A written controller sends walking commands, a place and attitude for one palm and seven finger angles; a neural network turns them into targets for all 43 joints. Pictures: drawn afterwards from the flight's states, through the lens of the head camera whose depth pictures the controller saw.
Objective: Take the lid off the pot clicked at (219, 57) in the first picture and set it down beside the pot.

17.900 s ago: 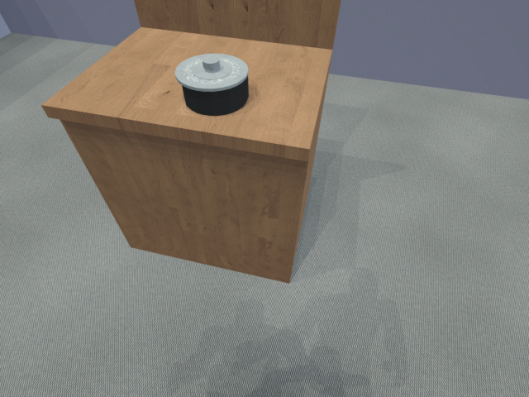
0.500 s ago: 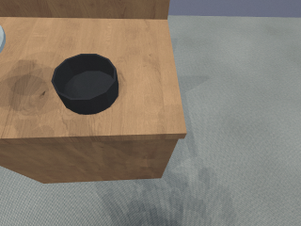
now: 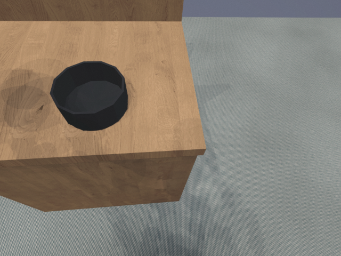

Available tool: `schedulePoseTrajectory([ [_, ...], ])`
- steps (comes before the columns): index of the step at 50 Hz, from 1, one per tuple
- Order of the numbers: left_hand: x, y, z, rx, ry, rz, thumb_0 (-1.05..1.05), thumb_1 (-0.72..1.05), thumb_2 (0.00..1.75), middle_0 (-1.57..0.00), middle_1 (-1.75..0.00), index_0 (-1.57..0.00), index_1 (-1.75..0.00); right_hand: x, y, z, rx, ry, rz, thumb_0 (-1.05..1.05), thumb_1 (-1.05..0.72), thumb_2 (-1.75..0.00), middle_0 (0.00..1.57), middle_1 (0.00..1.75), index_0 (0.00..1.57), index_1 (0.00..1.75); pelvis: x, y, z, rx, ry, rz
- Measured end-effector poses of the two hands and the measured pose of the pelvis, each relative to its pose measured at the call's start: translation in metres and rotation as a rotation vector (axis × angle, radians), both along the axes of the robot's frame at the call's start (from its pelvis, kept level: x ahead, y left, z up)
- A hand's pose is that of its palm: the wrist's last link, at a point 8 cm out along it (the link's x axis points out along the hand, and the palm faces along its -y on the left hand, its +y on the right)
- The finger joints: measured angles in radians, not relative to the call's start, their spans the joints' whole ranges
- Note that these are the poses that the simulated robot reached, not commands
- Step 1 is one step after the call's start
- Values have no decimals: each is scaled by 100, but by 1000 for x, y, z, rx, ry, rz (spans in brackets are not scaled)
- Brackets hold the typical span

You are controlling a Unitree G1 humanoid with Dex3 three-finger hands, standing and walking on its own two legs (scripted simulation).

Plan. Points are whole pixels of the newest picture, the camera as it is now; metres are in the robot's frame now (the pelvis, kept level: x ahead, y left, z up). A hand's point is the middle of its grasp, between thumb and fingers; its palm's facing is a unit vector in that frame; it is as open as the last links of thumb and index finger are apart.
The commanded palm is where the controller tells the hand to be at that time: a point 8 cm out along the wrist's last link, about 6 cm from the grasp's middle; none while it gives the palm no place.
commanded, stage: lower the lid onto the table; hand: left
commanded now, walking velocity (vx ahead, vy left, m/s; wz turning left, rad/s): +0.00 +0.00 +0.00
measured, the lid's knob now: out of the picture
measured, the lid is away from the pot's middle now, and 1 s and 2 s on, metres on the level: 0.22 0.23 0.23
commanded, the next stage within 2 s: none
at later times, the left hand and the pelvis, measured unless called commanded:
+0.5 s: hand out of the picture +0.46 +0.39 +0.21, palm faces -0.32 -0.31 -0.89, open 7.0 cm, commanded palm +0.51 +0.40 +0.28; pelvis +0.00 +0.01 +0.00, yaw +1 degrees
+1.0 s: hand out of the picture +0.47 +0.38 +0.17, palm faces -0.37 -0.31 -0.88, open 7.0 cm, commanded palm +0.52 +0.40 +0.25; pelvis +0.00 +0.01 -0.01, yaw +1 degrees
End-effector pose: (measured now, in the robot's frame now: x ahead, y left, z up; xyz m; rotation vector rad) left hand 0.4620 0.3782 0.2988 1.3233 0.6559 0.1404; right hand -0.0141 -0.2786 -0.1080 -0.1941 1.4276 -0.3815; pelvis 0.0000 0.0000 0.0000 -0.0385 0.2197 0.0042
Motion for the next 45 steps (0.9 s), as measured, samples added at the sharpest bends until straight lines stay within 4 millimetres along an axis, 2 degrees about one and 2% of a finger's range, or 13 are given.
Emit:
schedulePoseTrajectory([
  [7, -5, 11, -7, -3, 49, 59, 0, 41, 46, -66, -101, -66, -98, -10, 3, 0, 10, 43, -2, 1, -90, -89, 21, 30, 21, 30, 0, 2, 0, -1, 1, 8],
  [14, -6, 16, -17, -21, 61, 76, 0, 42, 46, -66, -101, -66, -98, -12, 5, 2, 6, 43, 1, 1, -90, -89, 21, 30, 21, 30, 0, 3, 0, -2, 6, 12],
  [27, 2, 14, -38, -38, 80, 45, 0, 42, 46, -66, -101, -66, -98, -10, 6, 5, -15, 25, 6, 0, -90, -89, 21, 30, 21, 30, -2, 6, -2, -6, 14, 14],
  [45, 12, 12, -61, -38, 110, 22, 0, 42, 46, -65, -101, -66, -98, -25, 10, 3, -15, 79, -21, 0, -90, -89, 21, 30, 21, 30, 1, 6, -5, -13, 40, 14],
])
